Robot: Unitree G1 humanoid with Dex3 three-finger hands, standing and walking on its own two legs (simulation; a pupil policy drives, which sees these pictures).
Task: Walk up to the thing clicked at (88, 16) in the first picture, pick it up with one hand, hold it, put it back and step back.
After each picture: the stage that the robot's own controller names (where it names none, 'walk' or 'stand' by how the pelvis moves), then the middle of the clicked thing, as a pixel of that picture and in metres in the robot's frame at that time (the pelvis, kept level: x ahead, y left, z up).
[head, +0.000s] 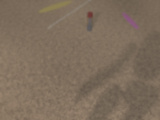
stand; (89, 21) +1.66 -0.08 -0.65
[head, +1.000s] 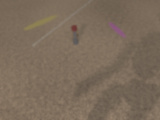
walk; (75, 35) +1.52 +0.21 -0.63
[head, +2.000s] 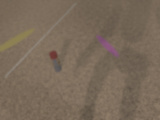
walk; (55, 62) +0.97 +0.37 -0.65
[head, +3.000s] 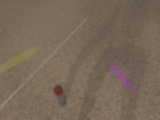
walk; (60, 96) +0.63 +0.25 -0.64
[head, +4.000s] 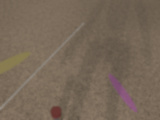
stand; (57, 117) +0.43 +0.17 -0.63
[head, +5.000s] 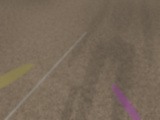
stand; out of the picture +0.36 +0.18 -0.65
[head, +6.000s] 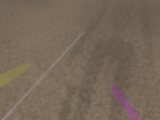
stand; out of the picture +0.35 +0.20 -0.65
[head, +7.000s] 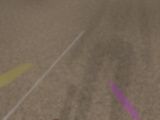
stand; out of the picture +0.38 +0.19 -0.66
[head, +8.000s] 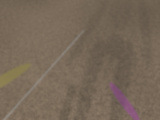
stand; out of the picture +0.36 +0.19 -0.66
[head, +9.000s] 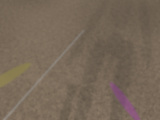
go down; out of the picture +0.36 +0.19 -0.66
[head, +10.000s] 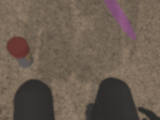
go down; (22, 55) +0.44 +0.22 -0.28
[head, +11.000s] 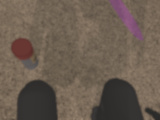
approach; (27, 56) +0.43 +0.22 -0.27
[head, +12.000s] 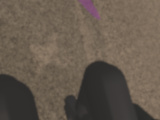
close in; out of the picture +0.42 +0.26 -0.16
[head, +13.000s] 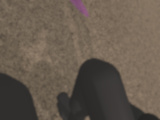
close; out of the picture +0.42 +0.27 -0.16
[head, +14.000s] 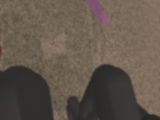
lift; out of the picture +0.34 +0.25 -0.15
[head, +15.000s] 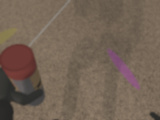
lift; (28, 81) +0.32 +0.17 +0.05
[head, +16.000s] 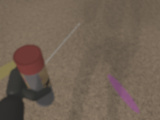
hold; (38, 80) +0.33 +0.15 +0.06
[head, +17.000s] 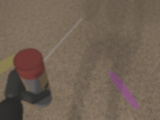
hold; (37, 83) +0.32 +0.16 +0.05
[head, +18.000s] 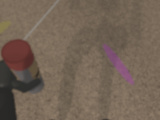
crouch; (27, 71) +0.37 +0.18 -0.01
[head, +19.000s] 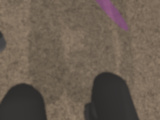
lower; out of the picture +0.49 +0.24 -0.04
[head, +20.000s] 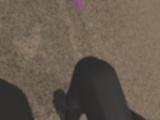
lower; out of the picture +0.45 +0.28 -0.16
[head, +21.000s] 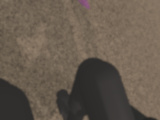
lower; out of the picture +0.44 +0.28 -0.16
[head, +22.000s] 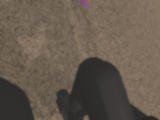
lower; out of the picture +0.44 +0.28 -0.16
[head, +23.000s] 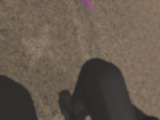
lower; out of the picture +0.42 +0.29 -0.16
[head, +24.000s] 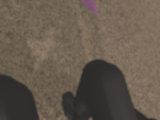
open; out of the picture +0.43 +0.25 -0.15
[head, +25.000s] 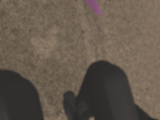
stand; out of the picture +0.42 +0.25 -0.17
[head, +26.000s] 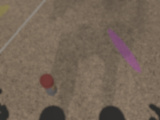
walk; (49, 86) +0.42 +0.18 -0.45
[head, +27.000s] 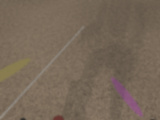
stand; out of the picture +0.39 +0.16 -0.59
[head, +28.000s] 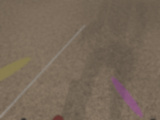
stand; out of the picture +0.38 +0.16 -0.60
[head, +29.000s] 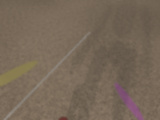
stand; out of the picture +0.40 +0.14 -0.65
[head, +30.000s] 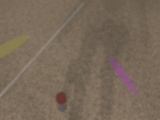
walk; (61, 102) +0.44 +0.11 -0.64
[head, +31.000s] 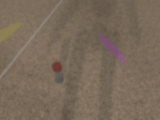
walk; (58, 73) +0.66 +0.20 -0.63
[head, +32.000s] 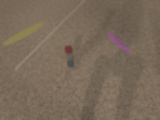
stand; (69, 57) +1.00 +0.21 -0.63
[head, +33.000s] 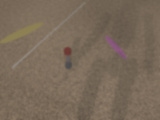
stand; (68, 58) +1.01 +0.16 -0.65
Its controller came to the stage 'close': yes
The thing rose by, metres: 0.69
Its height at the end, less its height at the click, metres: +0.00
